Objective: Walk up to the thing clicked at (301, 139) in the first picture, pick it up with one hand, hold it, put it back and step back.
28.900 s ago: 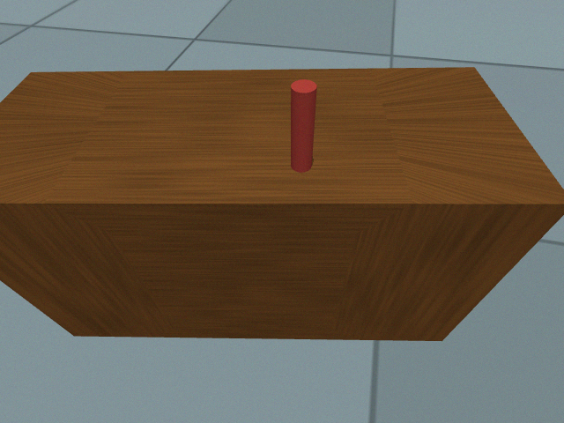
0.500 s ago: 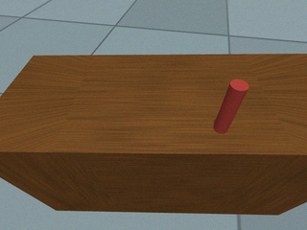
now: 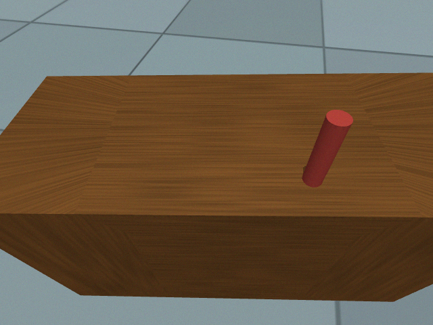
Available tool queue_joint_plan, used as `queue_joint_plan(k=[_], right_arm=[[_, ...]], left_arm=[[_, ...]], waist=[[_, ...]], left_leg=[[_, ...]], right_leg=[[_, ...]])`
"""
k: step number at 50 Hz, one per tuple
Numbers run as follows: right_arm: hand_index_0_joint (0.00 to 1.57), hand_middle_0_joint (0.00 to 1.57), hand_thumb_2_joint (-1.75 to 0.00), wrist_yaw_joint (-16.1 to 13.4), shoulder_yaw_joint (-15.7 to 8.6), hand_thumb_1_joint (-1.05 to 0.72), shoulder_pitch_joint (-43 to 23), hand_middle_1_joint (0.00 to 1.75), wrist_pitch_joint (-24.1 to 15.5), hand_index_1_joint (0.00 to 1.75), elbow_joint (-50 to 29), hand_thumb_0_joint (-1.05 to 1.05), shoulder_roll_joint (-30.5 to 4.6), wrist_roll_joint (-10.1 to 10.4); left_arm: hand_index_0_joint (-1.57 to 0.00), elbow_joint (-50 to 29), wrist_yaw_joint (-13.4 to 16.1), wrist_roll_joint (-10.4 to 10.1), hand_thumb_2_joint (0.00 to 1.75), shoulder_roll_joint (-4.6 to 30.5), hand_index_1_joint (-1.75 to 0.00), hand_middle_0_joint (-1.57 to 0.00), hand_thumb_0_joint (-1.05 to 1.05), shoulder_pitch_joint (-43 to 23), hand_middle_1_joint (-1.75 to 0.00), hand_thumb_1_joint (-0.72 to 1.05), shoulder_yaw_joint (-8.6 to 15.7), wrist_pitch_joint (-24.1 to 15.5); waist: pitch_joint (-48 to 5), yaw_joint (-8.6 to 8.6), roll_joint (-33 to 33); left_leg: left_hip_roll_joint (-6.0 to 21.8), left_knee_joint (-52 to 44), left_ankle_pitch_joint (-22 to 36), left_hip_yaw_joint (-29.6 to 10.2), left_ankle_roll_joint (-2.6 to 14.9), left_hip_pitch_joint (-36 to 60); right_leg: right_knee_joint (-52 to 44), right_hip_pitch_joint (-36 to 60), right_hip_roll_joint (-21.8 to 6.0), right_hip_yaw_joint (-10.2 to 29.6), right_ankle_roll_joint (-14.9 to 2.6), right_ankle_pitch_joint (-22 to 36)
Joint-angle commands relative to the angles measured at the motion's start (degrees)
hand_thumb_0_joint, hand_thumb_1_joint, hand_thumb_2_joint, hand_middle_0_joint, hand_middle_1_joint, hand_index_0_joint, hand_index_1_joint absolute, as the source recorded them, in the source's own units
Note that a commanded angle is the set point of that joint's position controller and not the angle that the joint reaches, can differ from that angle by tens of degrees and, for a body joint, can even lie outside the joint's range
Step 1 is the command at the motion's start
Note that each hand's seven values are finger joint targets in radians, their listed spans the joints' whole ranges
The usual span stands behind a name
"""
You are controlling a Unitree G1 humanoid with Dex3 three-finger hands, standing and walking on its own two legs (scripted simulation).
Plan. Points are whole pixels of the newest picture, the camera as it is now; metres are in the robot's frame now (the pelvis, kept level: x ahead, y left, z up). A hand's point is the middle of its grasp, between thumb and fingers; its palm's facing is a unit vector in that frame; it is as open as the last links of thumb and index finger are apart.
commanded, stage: step back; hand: right
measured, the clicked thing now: (323, 152) +0.43 -0.21 +0.06
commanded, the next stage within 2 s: none
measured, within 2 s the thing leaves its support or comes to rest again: neither
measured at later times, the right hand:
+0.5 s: hand out of the picture -0.05 -0.22 -0.15, palm faces -0.03 +0.90 -0.43, open 7.4 cm
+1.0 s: hand out of the picture -0.13 -0.24 -0.17, palm faces -0.04 +0.91 -0.40, open 7.3 cm
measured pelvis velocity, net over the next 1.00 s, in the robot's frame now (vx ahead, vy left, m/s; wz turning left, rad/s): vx -0.22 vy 0.04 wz -0.02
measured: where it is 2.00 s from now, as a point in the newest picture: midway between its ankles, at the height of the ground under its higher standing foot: outside the picture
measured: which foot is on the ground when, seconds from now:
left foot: down 0.00-0.74, up 0.76-1.00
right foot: down 0.00-0.30, up 0.32-0.70, down 0.72-1.00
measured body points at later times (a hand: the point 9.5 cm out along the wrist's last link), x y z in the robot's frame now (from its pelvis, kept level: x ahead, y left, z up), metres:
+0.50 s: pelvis -0.10 +0.05 -0.01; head -0.03 +0.08 +0.43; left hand +0.03 +0.36 -0.15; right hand -0.04 -0.26 -0.12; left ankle -0.08 +0.16 -0.75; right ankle -0.13 -0.09 -0.66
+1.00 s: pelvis -0.22 +0.04 -0.02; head -0.16 +0.03 +0.42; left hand -0.09 +0.35 -0.12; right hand -0.13 -0.28 -0.15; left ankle -0.26 +0.17 -0.71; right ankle -0.19 -0.08 -0.75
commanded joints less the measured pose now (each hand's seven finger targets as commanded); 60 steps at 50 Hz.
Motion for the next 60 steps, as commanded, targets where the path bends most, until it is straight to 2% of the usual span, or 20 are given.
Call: queue_joint_plan(k=[1,4,6,8,14,15,16,17,20,29,35,36,37,38,41,48,52,54,55,60], right_arm=[[0.2,0.2,-0.9,-0.5,-4.1,-0.9,-0.9,0.3,0.1,0.3,-5.5,0.0,-14.1,1.3],[0.2,0.2,-0.9,-0.5,-4.5,-0.9,-0.4,0.3,1.2,0.3,-7.5,0.0,-12.8,1.4],[0.2,0.2,-0.9,-0.3,-4.9,-0.9,0.8,0.3,2.4,0.3,-8.6,0.0,-12.1,0.8],[0.2,0.2,-0.9,0.2,-5.3,-0.9,4.3,0.3,2.9,0.3,-9.4,0.0,-12.0,0.9],[0.2,0.2,-0.9,0.0,-6.6,-0.9,8.6,0.3,1.3,0.3,-9.4,0.0,-13.0,-1.2],[0.2,0.2,-0.9,-0.2,-8.0,-0.9,6.4,0.3,0.8,0.3,-11.1,0.0,-18.8,-2.6],[0.2,0.2,-0.9,0.0,-8.5,-0.9,3.5,0.3,0.6,0.3,-12.3,0.0,-23.3,-1.8],[0.2,0.2,-0.9,-0.2,-8.7,-0.9,2.2,0.3,0.5,0.3,-13.0,0.0,-23.6,-1.5],[0.2,0.2,-0.9,-1.5,-6.8,-0.9,-3.7,0.3,0.1,0.3,-14.4,0.0,-16.6,-1.7],[0.2,0.2,-0.9,-2.3,-6.9,-0.9,4.2,0.3,0.4,0.3,-16.2,0.0,-16.1,-0.9],[0.2,0.2,-0.9,-1.5,-6.2,-0.9,-0.4,0.3,1.6,0.3,-17.6,0.0,-15.4,0.2],[0.2,0.2,-0.9,-1.5,-5.4,-0.9,0.0,0.3,1.6,0.3,-18.3,0.0,-12.9,0.6],[0.2,0.2,-0.9,-2.0,-5.6,-0.9,-2.6,0.3,1.8,0.3,-18.5,0.0,-12.1,0.8],[0.2,0.2,-0.9,-2.2,-6.3,-0.9,-1.3,0.3,2.2,0.3,-17.5,0.0,-13.6,0.3],[0.2,0.2,-0.9,-2.1,-5.4,-0.9,3.6,0.3,1.6,0.3,-15.4,0.0,-13.3,1.2],[0.2,0.2,-0.9,-2.3,-4.9,-0.9,3.6,0.3,0.6,0.3,-17.3,0.0,-11.7,-0.1],[0.2,0.2,-0.9,-1.7,-6.2,-0.9,9.2,0.3,-0.1,0.3,-14.9,0.0,-12.5,-1.0],[0.2,0.2,-0.9,-1.0,-8.3,-0.9,4.3,0.3,-0.2,0.3,-16.8,0.0,-22.6,-1.6],[0.2,0.2,-0.9,-1.0,-8.7,-0.9,4.7,0.3,-0.4,0.3,-17.2,0.0,-23.4,-1.6],[0.2,0.2,-0.9,-2.0,-6.3,-0.9,-1.6,0.3,-0.3,0.3,-18.4,0.0,-15.3,-1.3]], left_arm=[[-0.2,-6.5,1.7,-0.9,0.9,14.9,-0.3,-0.2,0.0,-0.9,-0.3,0.9,4.8,-0.2],[-0.2,-9.2,1.6,-0.5,0.9,16.3,-0.3,-0.2,0.0,-2.0,-0.3,0.9,5.4,0.5],[-0.2,-11.6,1.9,0.6,0.9,17.4,-0.3,-0.2,0.0,-4.1,-0.3,0.9,5.8,0.9],[-0.2,-13.7,2.0,1.4,0.9,17.3,-0.3,-0.2,0.0,-7.7,-0.3,0.9,5.8,1.0],[-0.2,-16.8,1.6,0.7,0.9,14.9,-0.3,-0.2,0.0,-6.9,-0.3,0.9,4.9,3.0],[-0.2,-17.9,1.7,-0.1,0.9,11.0,-0.3,-0.2,0.0,-4.9,-0.3,0.9,4.3,3.3],[-0.2,-17.4,2.5,0.4,0.9,12.1,-0.3,-0.2,0.0,-5.4,-0.3,0.9,4.9,3.8],[-0.2,-16.7,3.1,0.8,0.9,13.2,-0.3,-0.2,0.0,-5.4,-0.3,0.9,5.2,4.0],[-0.2,-14.7,2.9,-0.3,0.9,13.3,-0.3,-0.2,0.0,-0.3,-0.3,0.9,5.3,3.7],[-0.2,-18.4,1.6,0.7,0.9,11.6,-0.3,-0.2,0.0,0.2,-0.3,0.9,5.9,2.7],[-0.2,-15.3,1.1,1.9,0.9,12.4,-0.3,-0.2,0.0,9.3,-0.3,0.9,6.9,1.6],[-0.2,-16.4,1.1,2.4,0.9,16.4,-0.3,-0.2,0.0,8.5,-0.3,0.9,7.9,1.2],[-0.2,-18.0,0.9,1.5,0.9,21.4,-0.3,-0.2,0.0,4.8,-0.3,0.9,8.7,1.5],[-0.2,-20.2,1.0,2.0,0.9,20.8,-0.3,-0.2,0.0,1.8,-0.3,0.9,8.6,0.9],[-0.2,-21.8,1.7,1.5,0.9,15.7,-0.3,-0.2,0.0,-3.7,-0.3,0.9,7.4,1.1],[-0.2,-22.8,2.4,1.7,0.9,14.4,-0.3,-0.2,0.0,3.7,-0.3,0.9,7.0,1.8],[-0.2,-24.5,1.6,0.6,0.9,14.3,-0.3,-0.2,0.0,0.4,-0.3,0.9,6.1,2.9],[-0.2,-25.8,1.7,0.3,0.9,11.4,-0.3,-0.2,0.0,0.2,-0.3,0.9,5.7,3.0],[-0.2,-25.0,2.3,1.2,0.9,13.3,-0.3,-0.2,0.0,-2.9,-0.3,0.9,6.9,3.2],[-0.2,-20.9,1.8,0.5,0.9,13.0,-0.3,-0.2,0.0,5.2,-0.3,0.9,7.4,3.1]], waist=[[-6.0,-0.3,-1.4],[-8.6,-0.26,-5.6],[-6.7,-0.08,-12.1],[-5.4,-2.29,-11.3],[-5.6,-2.71,-4.6],[-5.3,-1.19,10.5],[-4.9,-1.94,11.0],[-4.8,-2.52,11.2],[-3.3,2.1,7.2],[-6.7,-2.46,6.9],[-8.4,1.12,4.5],[-6.9,0.6,-6.5],[-3.4,2.96,-17.5],[-0.1,1.97,-14.6],[0.0,-1.65,-8.5],[-6.3,2.71,-12.3],[-7.4,-1.09,-8.3],[-6.3,-0.72,13.2],[-5.6,-3.71,11.1],[-3.3,1.9,6.6]], left_leg=[[4.9,9.0,26.1,-3.0,4.75,-3.8],[0.0,19.6,14.9,-0.5,3.9,-5.5],[-3.9,33.6,-16.5,-1.4,3.92,-10.9],[-1.5,37.9,-20.3,-6.0,4.89,-9.3],[0.1,5.3,4.9,-3.4,3.24,-7.8],[12.8,0.6,21.2,-21.7,6.55,-5.3],[18.8,0.7,29.5,-26.5,13.4,-10.0],[20.7,-0.5,26.5,-29.3,16.18,-12.8],[12.4,5.5,28.3,-14.2,12.79,-4.5],[14.8,9.5,32.3,-13.3,15.95,6.0],[9.4,14.9,11.7,-9.1,7.81,-12.2],[2.2,22.6,0.1,-6.3,4.13,-21.3],[-7.1,37.3,-21.6,-2.2,1.69,-21.4],[-5.7,48.0,-23.7,-8.0,1.08,-19.9],[-7.5,50.7,-15.5,-8.2,1.2,-20.9],[-3.1,26.7,-17.5,-3.4,0.57,-22.0],[-1.7,4.5,3.9,-1.0,2.61,-7.4],[19.7,0.4,19.6,-27.0,14.01,-5.9],[23.7,0.5,22.7,-31.6,19.61,-11.1],[13.5,7.1,28.1,-12.2,14.85,-6.4]], right_leg=[[6.1,3.4,-7.0,5.4,-4.47,27.4],[4.1,0.7,-13.0,11.5,-9.63,28.0],[1.4,-2.9,-20.7,18.1,-15.75,27.0],[3.2,-10.1,-19.9,14.6,-15.53,21.8],[18.8,-7.9,-9.2,8.6,-6.47,9.0],[30.1,-16.1,1.6,4.7,-2.58,-8.2],[39.2,-16.8,7.1,9.9,-1.16,-27.6],[46.5,-16.3,8.2,14.3,-1.2,-29.5],[52.2,-22.8,7.5,14.9,-1.03,-19.1],[31.3,-17.3,3.8,8.2,1.61,-19.9],[4.2,2.7,-0.7,6.5,-2.87,0.2],[2.1,4.1,-9.9,20.4,-6.22,3.1],[-2.9,-7.1,-21.2,31.5,-17.4,8.2],[-3.2,-13.5,-23.6,33.7,-19.3,10.6],[3.4,-9.7,-12.6,15.2,-12.82,20.2],[10.6,8.9,-13.9,15.1,-13.05,30.2],[16.2,-1.9,-9.9,12.4,-7.39,16.3],[32.1,-17.1,5.8,3.2,-1.48,-21.1],[44.3,-15.7,6.1,10.7,-0.91,-28.3],[52.0,-19.1,6.2,11.5,0.34,-19.7]])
